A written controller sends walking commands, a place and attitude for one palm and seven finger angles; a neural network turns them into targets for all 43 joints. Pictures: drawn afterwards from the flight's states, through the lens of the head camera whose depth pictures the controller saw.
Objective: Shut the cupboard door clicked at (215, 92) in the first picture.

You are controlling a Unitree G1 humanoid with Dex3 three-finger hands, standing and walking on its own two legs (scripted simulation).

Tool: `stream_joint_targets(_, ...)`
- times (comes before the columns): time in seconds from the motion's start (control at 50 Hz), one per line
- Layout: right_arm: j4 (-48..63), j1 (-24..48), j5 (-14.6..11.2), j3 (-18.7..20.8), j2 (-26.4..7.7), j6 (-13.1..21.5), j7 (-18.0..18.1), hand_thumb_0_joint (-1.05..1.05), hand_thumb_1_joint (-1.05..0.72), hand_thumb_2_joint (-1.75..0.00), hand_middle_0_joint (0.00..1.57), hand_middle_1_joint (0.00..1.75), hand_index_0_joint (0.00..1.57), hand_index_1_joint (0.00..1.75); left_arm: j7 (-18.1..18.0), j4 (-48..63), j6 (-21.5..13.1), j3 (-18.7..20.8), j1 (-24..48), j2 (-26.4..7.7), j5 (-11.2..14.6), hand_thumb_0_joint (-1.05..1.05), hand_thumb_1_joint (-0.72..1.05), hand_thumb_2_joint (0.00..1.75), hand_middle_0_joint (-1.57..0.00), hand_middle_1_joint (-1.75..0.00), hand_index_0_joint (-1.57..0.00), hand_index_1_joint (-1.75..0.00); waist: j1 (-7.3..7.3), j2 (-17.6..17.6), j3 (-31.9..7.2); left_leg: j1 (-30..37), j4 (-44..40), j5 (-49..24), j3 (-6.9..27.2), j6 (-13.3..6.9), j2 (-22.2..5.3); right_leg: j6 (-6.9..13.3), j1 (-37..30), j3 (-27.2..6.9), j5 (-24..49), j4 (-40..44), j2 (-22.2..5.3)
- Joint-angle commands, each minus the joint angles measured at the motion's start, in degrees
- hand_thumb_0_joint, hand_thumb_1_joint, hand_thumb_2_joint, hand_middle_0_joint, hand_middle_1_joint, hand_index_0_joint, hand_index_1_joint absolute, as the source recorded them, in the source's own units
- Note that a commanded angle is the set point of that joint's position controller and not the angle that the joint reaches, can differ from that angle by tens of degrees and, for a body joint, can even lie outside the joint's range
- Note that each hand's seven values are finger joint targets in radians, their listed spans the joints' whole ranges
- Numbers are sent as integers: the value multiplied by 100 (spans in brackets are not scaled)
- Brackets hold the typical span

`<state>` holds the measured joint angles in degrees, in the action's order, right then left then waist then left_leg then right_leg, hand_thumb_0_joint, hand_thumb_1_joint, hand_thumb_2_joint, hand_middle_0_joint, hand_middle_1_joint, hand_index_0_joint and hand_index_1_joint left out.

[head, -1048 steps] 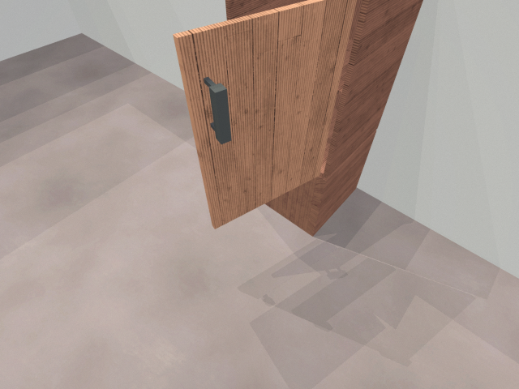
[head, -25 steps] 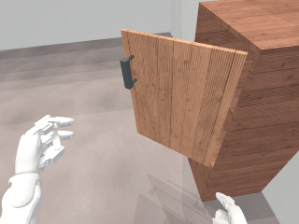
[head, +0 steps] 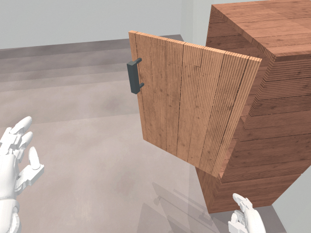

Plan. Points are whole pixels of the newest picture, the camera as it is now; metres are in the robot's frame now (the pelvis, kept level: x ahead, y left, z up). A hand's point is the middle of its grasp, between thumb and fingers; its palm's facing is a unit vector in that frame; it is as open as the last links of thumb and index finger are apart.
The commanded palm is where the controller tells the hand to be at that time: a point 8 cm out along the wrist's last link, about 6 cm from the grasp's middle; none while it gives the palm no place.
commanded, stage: draw the hand back to the body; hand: left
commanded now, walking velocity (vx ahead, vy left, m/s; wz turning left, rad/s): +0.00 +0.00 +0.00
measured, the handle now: (137, 75) +0.63 +0.16 +0.09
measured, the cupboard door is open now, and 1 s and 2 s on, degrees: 50 50 50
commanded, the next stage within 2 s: step back with the hand held close in 0.06 s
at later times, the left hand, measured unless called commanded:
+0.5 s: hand (34, 167) +0.19 +0.27 +0.15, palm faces +0.34 -0.78 -0.52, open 7.4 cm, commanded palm +0.13 +0.32 +0.17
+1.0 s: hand out of the picture +0.07 +0.29 +0.16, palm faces +0.49 -0.72 -0.49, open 7.4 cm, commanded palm +0.02 +0.33 +0.17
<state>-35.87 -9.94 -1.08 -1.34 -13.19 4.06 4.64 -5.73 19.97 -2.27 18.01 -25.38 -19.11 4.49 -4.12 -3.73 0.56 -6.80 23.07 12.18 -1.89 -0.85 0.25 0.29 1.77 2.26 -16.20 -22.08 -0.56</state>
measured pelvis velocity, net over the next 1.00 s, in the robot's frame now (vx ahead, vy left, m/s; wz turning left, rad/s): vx -0.10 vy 0.02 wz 0.07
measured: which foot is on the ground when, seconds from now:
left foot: down 0.00-1.00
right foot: down 0.00-1.00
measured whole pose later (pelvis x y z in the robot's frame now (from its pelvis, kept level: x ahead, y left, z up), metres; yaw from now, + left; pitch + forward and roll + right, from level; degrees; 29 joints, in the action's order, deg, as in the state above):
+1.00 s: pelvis -0.10 +0.02 -0.02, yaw +4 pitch +0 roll -2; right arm -33.6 -13.2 -0.5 0.0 -12.6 2.4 4.6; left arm -8.1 30.4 -12.6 25.6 -32.0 -24.7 2.5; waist -1.6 -0.9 0.8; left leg -27.9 37.1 16.4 -1.2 -1.5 -0.1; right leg -0.4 20.1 0.9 -14.5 -34.4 0.7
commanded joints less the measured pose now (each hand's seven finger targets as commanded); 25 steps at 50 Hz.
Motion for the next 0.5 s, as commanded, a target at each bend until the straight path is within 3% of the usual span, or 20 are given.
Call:
stream_joint_targets(0.0,903,719,7,171,-503,292,4,0,-90,-90,20,30,20,30,-140,1489,-451,907,423,-1297,-7,0,90,90,-20,-30,-20,-30,20,-245,-475,500,-163,-1352,71,-78,-46,11,427,-37,1550,350,43)
stream_joint_targets(0.02,879,711,15,178,-538,291,2,0,-90,-90,20,30,20,30,-136,1422,-429,1001,363,-1396,-5,0,90,90,-20,-30,-20,-30,-2,-206,-413,426,-170,-1357,73,-66,-52,14,390,-45,1575,392,40)
stream_joint_targets(0.12,894,712,-9,189,-527,182,1,0,-90,-90,20,30,20,30,-70,1035,-345,875,285,-1179,41,0,90,90,-20,-30,-20,-30,48,159,-50,360,-208,-1243,18,-88,-99,-26,595,-40,1470,487,51)
stream_joint_targets(0.16,913,695,-16,191,-520,155,6,0,-90,-90,20,30,20,30,-57,1014,-354,793,357,-1099,50,0,90,90,-20,-30,-20,-30,71,249,-97,396,-212,-1204,22,-111,-90,-42,612,-42,1425,469,40)
stream_joint_targets(0.18,1081,678,-42,264,-671,32,-14,0,-90,-90,20,30,20,30,-91,1401,-548,1300,930,-1756,5,0,90,90,-20,-30,-20,-30,240,141,-53,-12,180,-914,161,-196,-224,-55,1040,-390,1658,651,-327)
stream_joint_targets(0.2,986,687,-15,259,-603,-36,18,0,-90,-90,20,30,20,30,-69,952,-573,1034,398,-1442,25,0,90,90,-20,-30,-20,-30,274,433,-173,-43,345,-840,180,-193,-197,-40,1113,-392,1739,630,-497)
stream_joint_targets(0.22,1017,756,-7,282,-615,-73,18,0,-90,-90,20,30,20,30,-77,1122,-601,1075,364,-1553,-13,0,90,90,-20,-30,-20,-30,235,483,-239,-27,416,-923,150,-189,-165,-74,1109,-417,2158,599,-561)
stream_joint_targets(0.24,1035,749,-8,271,-573,-126,23,0,-90,-90,20,30,20,30,-69,1145,-634,921,197,-1402,-24,0,90,90,-20,-30,-20,-30,274,516,-428,-61,476,-1019,117,-188,-161,-73,1054,-383,2351,468,-611)
stream_joint_targets(0.34,1190,633,-35,363,-617,-344,87,0,-90,-90,20,30,20,30,-171,1724,-707,1147,-298,-1613,7,0,90,90,-20,-30,-20,-30,302,111,-1293,43,573,-2300,131,-165,-292,-81,668,-227,3242,-199,-576)
stream_joint_targets(0.42,1304,598,-46,409,-684,-483,146,0,-90,-90,20,30,20,30,-250,1822,-692,1539,-589,-1956,57,0,90,90,-20,-30,-20,-30,290,163,-1406,-8,578,-3055,238,-147,-412,-101,662,-149,3380,-500,-427)
stream_joint_targets(0.44,1346,580,-69,391,-633,-521,145,0,-90,-90,20,30,20,30,-246,1779,-678,1387,-648,-1771,81,0,90,90,-20,-30,-20,-30,318,187,-1350,-123,528,-2984,270,-135,-450,-94,651,-154,3220,-535,-418)
stream_joint_targets(0.48,1369,552,-77,421,-666,-566,155,0,-90,-90,20,30,20,30,-269,1702,-672,1402,-668,-1769,93,0,90,90,-20,-30,-20,-30,336,191,-1222,-266,447,-2745,295,-131,-501,-108,777,-193,2891,-509,-367)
